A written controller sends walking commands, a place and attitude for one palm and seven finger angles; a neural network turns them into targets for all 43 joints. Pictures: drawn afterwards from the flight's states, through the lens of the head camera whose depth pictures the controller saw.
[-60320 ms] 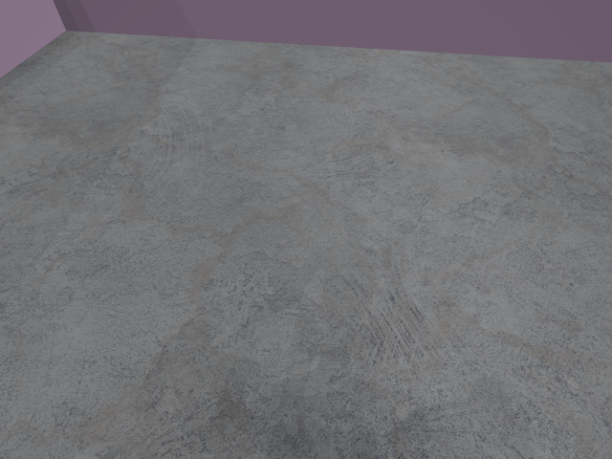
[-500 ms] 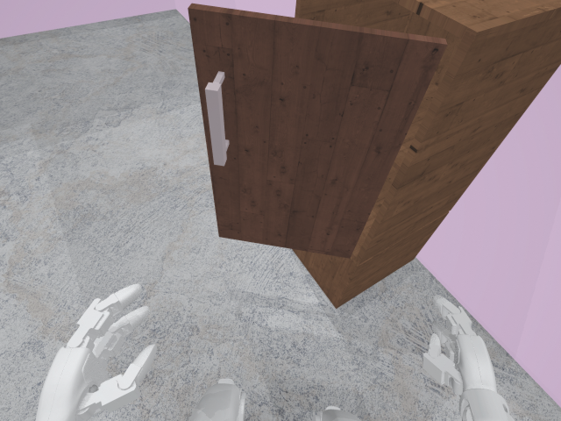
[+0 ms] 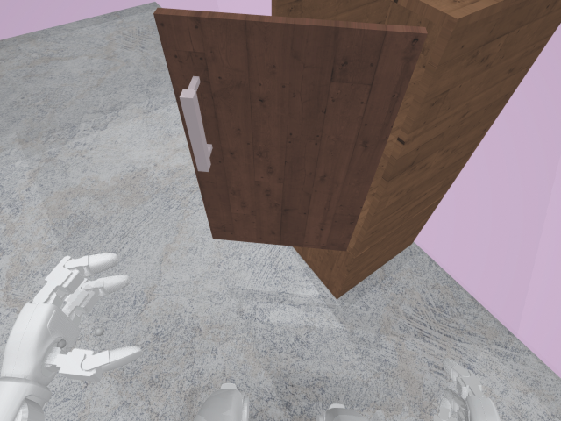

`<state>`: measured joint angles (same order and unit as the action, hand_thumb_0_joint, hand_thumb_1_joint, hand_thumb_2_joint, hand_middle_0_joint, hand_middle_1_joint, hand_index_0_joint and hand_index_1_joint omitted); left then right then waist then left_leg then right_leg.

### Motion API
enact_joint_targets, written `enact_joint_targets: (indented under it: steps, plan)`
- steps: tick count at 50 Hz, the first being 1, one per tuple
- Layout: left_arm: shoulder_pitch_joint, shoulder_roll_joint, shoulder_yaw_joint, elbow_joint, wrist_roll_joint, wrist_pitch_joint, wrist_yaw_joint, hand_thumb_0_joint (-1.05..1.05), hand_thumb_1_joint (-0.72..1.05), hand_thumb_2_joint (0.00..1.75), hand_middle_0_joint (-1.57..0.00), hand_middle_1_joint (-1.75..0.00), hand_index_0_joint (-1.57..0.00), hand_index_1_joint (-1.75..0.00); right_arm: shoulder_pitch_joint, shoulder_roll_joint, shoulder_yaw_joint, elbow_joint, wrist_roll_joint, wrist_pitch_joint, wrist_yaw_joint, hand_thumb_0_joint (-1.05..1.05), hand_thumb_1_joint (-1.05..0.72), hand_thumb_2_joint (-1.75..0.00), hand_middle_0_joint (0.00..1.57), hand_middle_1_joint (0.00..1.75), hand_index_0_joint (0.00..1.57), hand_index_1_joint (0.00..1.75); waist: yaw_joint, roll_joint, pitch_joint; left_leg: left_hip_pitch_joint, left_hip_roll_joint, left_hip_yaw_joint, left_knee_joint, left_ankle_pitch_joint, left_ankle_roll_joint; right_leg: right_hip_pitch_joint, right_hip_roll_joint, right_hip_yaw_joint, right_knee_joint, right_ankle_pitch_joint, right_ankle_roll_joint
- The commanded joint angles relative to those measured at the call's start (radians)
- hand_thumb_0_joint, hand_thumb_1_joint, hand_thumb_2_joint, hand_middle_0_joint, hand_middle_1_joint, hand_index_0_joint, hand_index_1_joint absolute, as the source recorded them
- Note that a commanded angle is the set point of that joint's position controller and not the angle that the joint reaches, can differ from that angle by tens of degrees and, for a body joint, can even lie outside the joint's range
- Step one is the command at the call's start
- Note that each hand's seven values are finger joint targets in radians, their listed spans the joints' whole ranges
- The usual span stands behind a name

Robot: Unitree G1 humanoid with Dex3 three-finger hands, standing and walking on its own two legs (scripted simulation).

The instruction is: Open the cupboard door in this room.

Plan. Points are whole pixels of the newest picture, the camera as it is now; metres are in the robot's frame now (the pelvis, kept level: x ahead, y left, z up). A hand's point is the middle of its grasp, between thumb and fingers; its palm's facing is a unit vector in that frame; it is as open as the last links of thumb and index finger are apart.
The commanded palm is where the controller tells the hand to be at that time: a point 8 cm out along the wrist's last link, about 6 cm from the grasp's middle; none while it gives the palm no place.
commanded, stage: raise the hand with hooked fingers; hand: left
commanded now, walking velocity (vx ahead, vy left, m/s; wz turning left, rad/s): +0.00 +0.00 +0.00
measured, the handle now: (199, 127) +0.56 +0.17 +0.08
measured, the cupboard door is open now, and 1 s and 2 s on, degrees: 49 49 49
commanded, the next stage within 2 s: move the hooked fingers beside the handle in 1.12 s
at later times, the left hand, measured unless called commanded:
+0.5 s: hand (56, 286) +0.26 +0.28 +0.08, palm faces -0.02 -1.00 -0.06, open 13.9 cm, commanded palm +0.24 +0.34 +0.09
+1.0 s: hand (62, 263) +0.29 +0.29 +0.09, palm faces -0.03 -1.00 -0.05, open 14.0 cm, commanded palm +0.26 +0.34 +0.09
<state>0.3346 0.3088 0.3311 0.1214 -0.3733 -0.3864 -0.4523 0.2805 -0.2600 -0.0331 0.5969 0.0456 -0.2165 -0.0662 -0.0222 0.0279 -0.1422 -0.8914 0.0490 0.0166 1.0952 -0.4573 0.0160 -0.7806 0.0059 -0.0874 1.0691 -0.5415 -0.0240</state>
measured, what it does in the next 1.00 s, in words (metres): stands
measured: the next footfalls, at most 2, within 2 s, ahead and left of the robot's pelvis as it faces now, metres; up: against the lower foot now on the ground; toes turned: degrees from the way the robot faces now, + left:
none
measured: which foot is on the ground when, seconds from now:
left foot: down 0.00-1.00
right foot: down 0.00-1.00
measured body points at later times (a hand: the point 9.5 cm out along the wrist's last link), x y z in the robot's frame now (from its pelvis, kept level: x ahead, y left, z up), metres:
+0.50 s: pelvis +0.00 +0.02 +0.02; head +0.05 +0.04 +0.46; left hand +0.26 +0.34 +0.09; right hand +0.17 -0.22 -0.05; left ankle +0.04 +0.11 -0.66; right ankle -0.01 -0.11 -0.66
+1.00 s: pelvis +0.00 +0.02 +0.02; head +0.06 +0.03 +0.47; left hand +0.29 +0.34 +0.09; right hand +0.14 -0.24 -0.05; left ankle +0.04 +0.11 -0.66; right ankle -0.01 -0.11 -0.66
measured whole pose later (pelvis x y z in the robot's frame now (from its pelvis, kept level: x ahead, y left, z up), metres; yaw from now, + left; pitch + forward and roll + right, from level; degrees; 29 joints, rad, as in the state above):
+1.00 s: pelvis +0.00 +0.02 +0.02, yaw +0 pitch +12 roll -3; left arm 0.00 0.43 0.44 0.40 -0.36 -0.30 -0.54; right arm 0.31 -0.28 0.02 0.56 0.05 -0.19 -0.07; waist -0.03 0.02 -0.10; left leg -0.76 0.03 0.03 0.96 -0.41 0.04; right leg -0.65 0.00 -0.07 0.91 -0.47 0.00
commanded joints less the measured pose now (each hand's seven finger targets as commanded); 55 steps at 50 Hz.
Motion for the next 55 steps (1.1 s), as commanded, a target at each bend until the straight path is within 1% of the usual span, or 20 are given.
enact_joint_targets:
  steps: [1,4,8,9,11,17,19,29,30,31,33,35,37,39,43,44,45,49,51,55]
  plan:
    - [-0.106,0.209,0.096,-0.207,-0.025,-0.078,0.004,0.0,-0.27,0.4,-0.28,-1.05,-0.28,-1.05,-0.061,-0.136,-0.035,-0.181,0.004,-0.073,-0.005,0.0,-0.9,-0.9,0.2,0.3,0.2,0.3,0.02,0.043,-0.198,0.247,-0.035,-0.049,-0.164,0.216,0.017,0.068,0.013,0.062,-0.2,0.195,0.008]
    - [-0.128,0.238,0.124,-0.183,-0.027,-0.07,0.014,0.0,-0.34,0.37,-0.29,-1.1,-0.29,-1.1,-0.051,-0.144,-0.032,-0.176,0.002,-0.073,-0.007,0.0,-0.9,-0.9,0.2,0.3,0.2,0.3,0.022,0.057,-0.19,0.268,-0.033,-0.057,-0.181,0.216,0.016,0.071,0.021,0.048,-0.204,0.197,0.002]
    - [-0.165,0.235,0.115,-0.15,-0.024,-0.047,0.007,0.0,-0.43,0.33,-0.29,-1.15,-0.29,-1.15,-0.049,-0.149,-0.024,-0.184,0.006,-0.067,-0.005,0.0,-0.9,-0.9,0.2,0.3,0.2,0.3,0.018,0.086,-0.173,0.299,-0.032,-0.06,-0.214,0.201,0.011,0.067,0.022,0.032,-0.22,0.19,0.002]
    - [-0.182,0.25,0.123,-0.127,-0.023,-0.036,0.003,0.0,-0.45,0.32,-0.3,-1.17,-0.3,-1.17,-0.04,-0.156,-0.023,-0.184,0.005,-0.064,-0.005,0.0,-0.9,-0.9,0.2,0.3,0.2,0.3,0.015,0.057,-0.17,0.296,-0.03,-0.065,-0.214,0.203,0.012,0.076,0.026,0.031,-0.22,0.195,0.0]
    - [-0.221,0.249,0.107,-0.129,-0.018,-0.02,-0.009,0.0,-0.5,0.3,-0.3,-1.2,-0.3,-1.2,-0.038,-0.159,-0.018,-0.192,0.007,-0.06,-0.003,0.0,-0.9,-0.9,0.2,0.3,0.2,0.3,0.012,0.101,-0.173,0.327,-0.029,-0.066,-0.232,0.199,0.009,0.067,0.027,0.025,-0.226,0.194,0.0]
    - [-0.338,0.292,0.134,-0.061,-0.022,0.014,-0.036,0.0,-0.5,0.3,-0.3,-1.2,-0.3,-1.2,-0.031,-0.169,-0.007,-0.197,0.006,-0.05,-0.009,0.0,-0.9,-0.9,0.2,0.3,0.2,0.3,0.006,0.063,-0.161,0.341,-0.028,-0.078,-0.256,0.175,0.008,0.071,0.032,0.019,-0.245,0.181,-0.001]
    - [-0.386,0.316,0.143,-0.055,-0.017,0.018,-0.042,0.0,-0.5,0.3,-0.3,-1.2,-0.3,-1.2,-0.031,-0.171,-0.004,-0.195,0.005,-0.05,-0.012,0.0,-0.9,-0.9,0.2,0.3,0.2,0.3,0.01,0.099,-0.16,0.364,-0.028,-0.084,-0.265,0.189,0.005,0.076,0.033,0.017,-0.242,0.19,-0.009]
    - [-0.525,0.398,0.195,0.073,-0.022,0.051,-0.088,0.0,-0.5,0.3,-0.3,-1.2,-0.3,-1.2,-0.012,-0.183,0.0,-0.179,0.006,-0.038,-0.022,0.0,-0.9,-0.9,0.2,0.3,0.2,0.3,0.01,0.077,-0.17,0.391,-0.03,-0.079,-0.289,0.211,0.006,0.105,0.032,0.023,-0.275,0.21,-0.009]
    - [-0.536,0.388,0.188,0.091,-0.02,0.052,-0.094,0.0,-0.5,0.3,-0.3,-1.2,-0.3,-1.2,-0.006,-0.182,0.002,-0.177,0.007,-0.035,-0.023,0.0,-0.9,-0.9,0.2,0.3,0.2,0.3,0.003,0.072,-0.178,0.404,-0.028,-0.078,-0.295,0.211,0.006,0.101,0.033,0.019,-0.278,0.209,-0.006]
    - [-0.557,0.395,0.19,0.084,-0.021,0.049,-0.099,0.0,-0.5,0.3,-0.3,-1.2,-0.3,-1.2,-0.007,-0.184,-0.001,-0.176,0.008,-0.036,-0.024,0.0,-0.9,-0.9,0.2,0.3,0.2,0.3,0.006,0.091,-0.191,0.414,-0.029,-0.078,-0.294,0.222,0.006,0.104,0.031,0.021,-0.278,0.217,-0.007]
    - [-0.523,0.373,0.171,0.098,-0.019,0.052,-0.107,0.0,-0.5,0.3,-0.3,-1.2,-0.3,-1.2,-0.006,-0.182,-0.003,-0.184,0.008,-0.038,-0.02,0.0,-0.9,-0.9,0.2,0.3,0.2,0.3,0.013,0.105,-0.194,0.427,-0.028,-0.082,-0.301,0.236,0.004,0.099,0.029,0.015,-0.275,0.223,-0.007]
    - [-0.484,0.363,0.169,0.117,-0.021,0.057,-0.111,0.0,-0.5,0.3,-0.3,-1.2,-0.3,-1.2,0.002,-0.182,-0.005,-0.187,0.009,-0.036,-0.014,0.0,-0.9,-0.9,0.2,0.3,0.2,0.3,0.015,0.078,-0.194,0.427,-0.029,-0.077,-0.299,0.268,0.007,0.115,0.032,0.016,-0.279,0.25,-0.008]
    - [-0.489,0.375,0.176,0.098,-0.02,0.055,-0.106,0.0,-0.5,0.3,-0.3,-1.2,-0.3,-1.2,0.003,-0.186,-0.009,-0.189,0.008,-0.034,-0.01,0.0,-0.9,-0.9,0.2,0.3,0.2,0.3,0.017,0.086,-0.197,0.427,-0.028,-0.079,-0.3,0.274,0.005,0.107,0.031,0.014,-0.274,0.252,-0.006]
    - [-0.49,0.401,0.204,0.111,-0.024,0.054,-0.096,0.0,-0.5,0.3,-0.3,-1.2,-0.3,-1.2,0.006,-0.188,-0.01,-0.188,0.004,-0.031,-0.009,0.0,-0.9,-0.9,0.2,0.3,0.2,0.3,0.02,0.059,-0.175,0.401,-0.031,-0.074,-0.298,0.257,0.007,0.12,0.032,0.018,-0.28,0.248,-0.008]
    - [-0.51,0.392,0.202,0.076,-0.024,0.031,-0.083,0.0,-0.5,0.3,-0.3,-1.2,-0.3,-1.2,0.008,-0.184,-0.011,-0.192,0.006,-0.027,-0.009,0.0,-0.9,-0.9,0.2,0.3,0.2,0.3,0.011,0.081,-0.201,0.423,-0.029,-0.072,-0.297,0.259,0.007,0.107,0.032,0.018,-0.274,0.246,-0.003]
    - [-0.525,0.418,0.214,0.064,-0.017,0.023,-0.078,0.0,-0.5,0.3,-0.3,-1.2,-0.3,-1.2,0.01,-0.186,-0.01,-0.185,0.002,-0.028,-0.01,0.0,-0.9,-0.9,0.2,0.3,0.2,0.3,0.013,0.088,-0.202,0.418,-0.029,-0.069,-0.29,0.27,0.008,0.12,0.031,0.024,-0.273,0.255,-0.006]
    - [-0.51,0.395,0.199,0.073,-0.016,0.022,-0.079,0.0,-0.5,0.3,-0.3,-1.2,-0.3,-1.2,0.01,-0.181,-0.008,-0.186,0.004,-0.028,-0.009,0.0,-0.9,-0.9,0.2,0.3,0.2,0.3,0.011,0.109,-0.203,0.428,-0.03,-0.066,-0.292,0.275,0.008,0.115,0.032,0.023,-0.274,0.257,-0.005]
    - [-0.512,0.409,0.208,0.063,-0.018,0.014,-0.081,0.0,-0.5,0.3,-0.3,-1.2,-0.3,-1.2,0.011,-0.183,-0.01,-0.176,0.002,-0.031,-0.012,0.0,-0.9,-0.9,0.2,0.3,0.2,0.3,0.007,0.087,-0.218,0.426,-0.03,-0.066,-0.279,0.297,0.011,0.131,0.03,0.027,-0.273,0.284,-0.004]
    - [-0.506,0.393,0.198,0.066,-0.019,0.017,-0.085,0.0,-0.5,0.3,-0.3,-1.2,-0.3,-1.2,0.007,-0.18,-0.01,-0.176,0.005,-0.03,-0.012,0.0,-0.9,-0.9,0.2,0.3,0.2,0.3,0.007,0.107,-0.222,0.439,-0.029,-0.065,-0.281,0.311,0.009,0.121,0.029,0.025,-0.27,0.295,-0.001]
    - [-0.497,0.387,0.2,0.096,-0.026,0.031,-0.094,0.0,-0.5,0.3,-0.3,-1.2,-0.3,-1.2,0.008,-0.18,-0.008,-0.174,0.005,-0.028,-0.014,0.0,-0.9,-0.9,0.2,0.3,0.2,0.3,0.005,0.067,-0.216,0.416,-0.034,-0.056,-0.273,0.312,0.014,0.139,0.029,0.03,-0.277,0.317,0.002]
